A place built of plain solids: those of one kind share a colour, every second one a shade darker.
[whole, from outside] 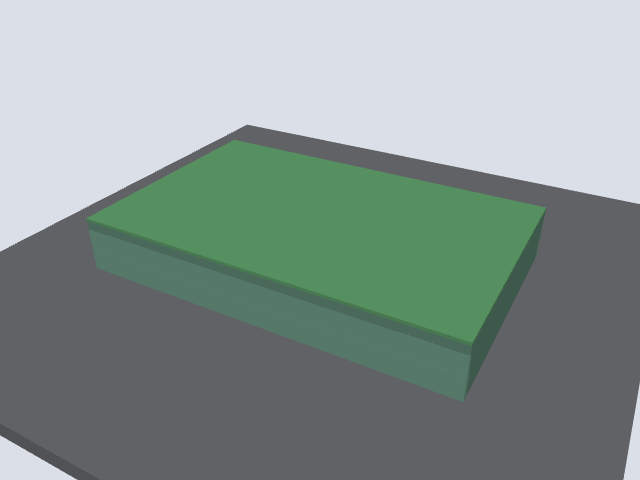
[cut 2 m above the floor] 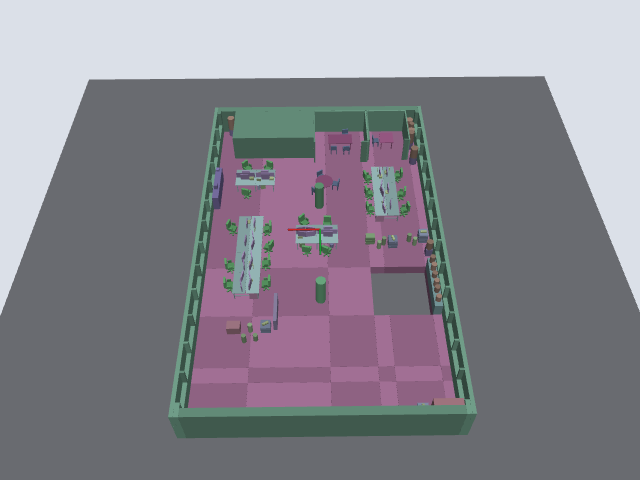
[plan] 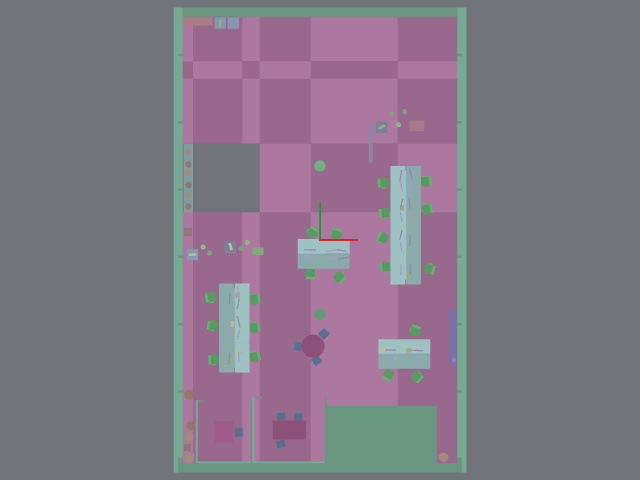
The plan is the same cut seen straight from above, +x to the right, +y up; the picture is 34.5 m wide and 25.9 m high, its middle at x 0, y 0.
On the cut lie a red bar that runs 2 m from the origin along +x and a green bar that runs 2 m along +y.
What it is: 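An open-plan office floor, part of it under refit; desks in benches, packed with the room that their use needs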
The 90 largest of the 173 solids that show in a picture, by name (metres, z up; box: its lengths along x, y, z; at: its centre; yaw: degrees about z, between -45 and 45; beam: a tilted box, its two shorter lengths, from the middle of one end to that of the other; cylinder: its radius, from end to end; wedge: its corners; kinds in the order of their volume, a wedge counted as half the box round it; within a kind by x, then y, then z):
{
 "floor_1": {"box": [0.55, 3.7, 0.73], "at": [-7.13, 3.35, 0.32]},
 "floor_2": {"box": [0.55, 13.55, 0.73], "at": [-7.12, -5.28, 0.32]},
 "floor_3": {"box": [0.55, 3.5, 0.73], "at": [-7.12, 6.95, 0.32]},
 "floor_4": {"box": [0.55, 0.95, 0.73], "at": [-7.12, 9.18, 0.32]},
 "floor_5": {"box": [0.55, 2.4, 0.73], "at": [-7.12, 10.85, 0.32]},
 "floor_6": {"box": [2.65, 13.55, 0.73], "at": [-5.53, -5.28, 0.32]},
 "floor_7": {"box": [2.65, 3.5, 0.73], "at": [-5.53, 6.95, 0.32]},
 "floor_8": {"box": [2.65, 0.95, 0.73], "at": [-5.53, 9.18, 0.32]},
 "floor_9": {"box": [2.65, 2.4, 0.73], "at": [-5.53, 10.85, 0.32]},
 "floor_10": {"box": [0.95, 13.55, 0.73], "at": [-3.73, -5.28, 0.32]},
 "floor_11": {"box": [0.95, 3.5, 0.73], "at": [-3.73, 6.95, 0.32]},
 "floor_12": {"box": [0.95, 0.95, 0.73], "at": [-3.72, 9.18, 0.32]},
 "floor_13": {"box": [0.95, 2.4, 0.73], "at": [-3.72, 10.85, 0.32]},
 "floor_14": {"box": [2.75, 13.55, 0.73], "at": [-1.88, -5.28, 0.32]},
 "floor_15": {"box": [2.75, 3.5, 0.73], "at": [-1.88, 6.95, 0.32]},
 "floor_16": {"box": [2.75, 0.95, 0.73], "at": [-1.88, 9.18, 0.32]},
 "floor_17": {"box": [2.75, 2.4, 0.73], "at": [-1.88, 10.85, 0.32]},
 "floor_18": {"box": [2.75, 3.7, 0.73], "at": [-1.87, 3.35, 0.32]},
 "floor_19": {"box": [4.7, 13.55, 0.73], "at": [1.85, -5.28, 0.32]},
 "floor_20": {"box": [4.7, 3.7, 0.73], "at": [1.85, 3.35, 0.32]},
 "floor_21": {"box": [4.7, 3.5, 0.73], "at": [1.85, 6.95, 0.32]},
 "floor_22": {"box": [4.7, 0.95, 0.73], "at": [1.85, 9.17, 0.32]},
 "floor_23": {"box": [4.7, 2.4, 0.73], "at": [1.85, 10.85, 0.32]},
 "floor_24": {"box": [3.2, 13.55, 0.73], "at": [5.8, -5.28, 0.32]},
 "floor_25": {"box": [3.2, 3.7, 0.73], "at": [5.8, 3.35, 0.32]},
 "floor_26": {"box": [3.2, 3.5, 0.73], "at": [5.8, 6.95, 0.32]},
 "floor_27": {"box": [3.2, 0.95, 0.73], "at": [5.8, 9.18, 0.32]},
 "floor_28": {"box": [3.2, 2.4, 0.73], "at": [5.8, 10.85, 0.32]},
 "wall_1": {"box": [0.24, 25.1, 1.35], "at": [-7.78, 0.0, 2.27]},
 "wall_2": {"box": [0.5, 25.1, 1.65], "at": [-7.65, 0.0, 0.77]},
 "wall_3": {"box": [0.5, 25.1, 0.6], "at": [-7.65, 0.0, 3.24]},
 "wall_4": {"box": [0.26, 0.81, 1.35], "at": [-7.53, -12.14, 2.27]},
 "wall_5": {"box": [0.26, 0.13, 1.35], "at": [-7.53, -9.98, 2.27]},
 "wall_6": {"box": [0.26, 0.13, 1.35], "at": [-7.53, -8.17, 2.27]},
 "wall_7": {"box": [0.26, 0.13, 1.35], "at": [-7.53, -6.35, 2.27]},
 "wall_8": {"box": [0.26, 0.13, 1.35], "at": [-7.53, -4.54, 2.27]},
 "wall_9": {"box": [0.26, 0.13, 1.35], "at": [-7.53, -0.91, 2.27]},
 "wall_10": {"box": [0.26, 0.13, 1.35], "at": [-7.53, 0.91, 2.27]},
 "wall_11": {"box": [0.26, 0.81, 1.35], "at": [-7.53, 12.14, 2.27]},
 "wall_12": {"box": [0.1, 3.4, 2.86], "at": [-6.65, -10.35, 2.11]},
 "wall_13": {"box": [0.34, 0.1, 2.86], "at": [-6.43, -8.7, 2.11]},
 "wall_14": {"box": [2.85, 0.1, 2.86], "at": [-5.17, -12.0, 2.11]},
 "wall_15": {"box": [0.1, 3.4, 2.86], "at": [-3.7, -10.35, 2.11]},
 "wall_16": {"box": [0.1, 3.6, 2.86], "at": [-3.6, -10.25, 2.11]},
 "wall_17": {"box": [0.43, 0.1, 2.86], "at": [-3.33, -8.5, 2.11]},
 "wall_18": {"box": [3.8, 0.1, 2.86], "at": [-1.65, -12.0, 2.11]},
 "wall_19": {"box": [14.8, 0.5, 3.59], "at": [0.0, -12.3, 1.75]},
 "wall_20": {"box": [14.8, 0.5, 3.59], "at": [0.0, 12.3, 1.75]},
 "wall_21": {"box": [0.1, 3.6, 2.86], "at": [0.3, -10.25, 2.11]},
 "wall_22": {"box": [5.95, 3.1, 2.86], "at": [3.33, -10.5, 2.11]},
 "wall_23": {"box": [0.26, 0.81, 1.35], "at": [7.53, -12.14, 2.27]},
 "wall_24": {"box": [0.26, 0.13, 1.35], "at": [7.53, -9.98, 2.27]},
 "wall_25": {"box": [0.26, 0.13, 1.35], "at": [7.53, -8.17, 2.27]},
 "wall_26": {"box": [0.26, 0.13, 1.35], "at": [7.53, -6.35, 2.27]},
 "wall_27": {"box": [0.26, 0.13, 1.35], "at": [7.53, -4.54, 2.27]},
 "wall_28": {"box": [0.26, 0.13, 1.35], "at": [7.53, -0.91, 2.27]},
 "wall_29": {"box": [0.26, 0.13, 1.35], "at": [7.53, 0.91, 2.27]},
 "wall_30": {"box": [0.26, 0.13, 1.35], "at": [7.53, 4.54, 2.27]},
 "wall_31": {"box": [0.26, 0.13, 1.35], "at": [7.53, 6.35, 2.27]},
 "wall_32": {"box": [0.26, 0.13, 1.35], "at": [7.53, 8.17, 2.27]},
 "wall_33": {"box": [0.26, 0.13, 1.35], "at": [7.53, 9.98, 2.27]},
 "wall_34": {"box": [0.26, 0.81, 1.35], "at": [7.53, 12.14, 2.27]},
 "wall_35": {"box": [0.5, 25.1, 1.65], "at": [7.65, 0.0, 0.77]},
 "wall_36": {"box": [0.24, 25.1, 1.35], "at": [7.78, 0.0, 2.27]},
 "roof_1": {"box": [15.8, 25.1, 0.2], "at": [0.0, 0.0, 3.64]},
 "joinery_1": {"box": [0.5, 3.7, 0.92], "at": [-7.1, 3.35, 1.15]},
 "column_1": {"cylinder": 0.31, "from": [0.0, -4.0, 0.68], "to": [0.0, -4.0, 3.54]},
 "column_2": {"cylinder": 0.31, "from": [0.0, 4.0, 0.68], "to": [0.0, 4.0, 3.54]},
 "store_1": {"box": [0.44, 3.0, 1.14], "at": [7.18, -5.25, 1.25]},
 "lockers_1": {"box": [1.6, 0.48, 1.81], "at": [-6.6, 11.81, 1.59]},
 "plant_1": {"cylinder": 0.22, "from": [-7.12, 0.42, 1.31], "to": [-7.12, 0.42, 1.94]},
 "plant_2": {"cylinder": 0.17, "from": [-7.1, 1.8, 1.61], "to": [-7.1, 1.8, 2.14]},
 "plant_3": {"cylinder": 0.17, "from": [-7.1, 2.4, 1.61], "to": [-7.1, 2.4, 2.14]},
 "plant_4": {"cylinder": 0.24, "from": [-7.08, -10.62, 1.18], "to": [-7.08, -10.62, 1.97]},
 "plant_5": {"cylinder": 0.26, "from": [-7.05, -11.75, 1.19], "to": [-7.05, -11.75, 2.03]},
 "plant_6": {"cylinder": 0.27, "from": [-7.05, -8.35, 1.33], "to": [-7.05, -8.35, 2.15]},
 "plant_7": {"cylinder": 0.24, "from": [-6.97, -10.03, 1.29], "to": [-6.97, -10.03, 2.24]},
 "plant_8": {"cylinder": 0.25, "from": [6.67, -11.72, 1.3], "to": [6.67, -11.72, 2.31]},
 "fence_1": {"box": [0.22, 2.0, 1.0], "at": [2.74, 5.18, 1.18]},
 "tub_1": {"box": [0.43, 0.43, 0.63], "at": [-7.12, 0.43, 1.0]},
 "tub_2": {"cylinder": 0.27, "from": [-7.05, -8.35, 0.68], "to": [-7.05, -8.35, 1.33]},
 "pedestal_1": {"box": [0.56, 0.42, 0.57], "at": [-4.15, -2.65, 0.97]},
 "pedestal_2": {"box": [0.56, 0.42, 0.57], "at": [4.15, 3.7, 0.97]},
 "crate_1": {"box": [0.8, 0.56, 0.6], "at": [5.23, 6.16, 0.98]},
 "desk_1": {"box": [0.2, 4.3, 0.13], "at": [-4.62, -4.75, 1.32]},
 "desk_2": {"box": [0.2, 5.9, 0.13], "at": [4.62, 0.8, 1.32]},
 "table_1": {"box": [1.03, 1.15, 0.04], "at": [-5.17, -10.35, 1.4]},
 "table_2": {"box": [1.81, 1.03, 0.04], "at": [-1.65, -10.25, 1.4]},
 "stack_1": {"box": [0.6, 0.6, 0.13], "at": [-6.88, -0.79, 1.39]},
 "stack_2": {"box": [0.6, 0.6, 0.13], "at": [-5.38, 11.7, 1.55]}
}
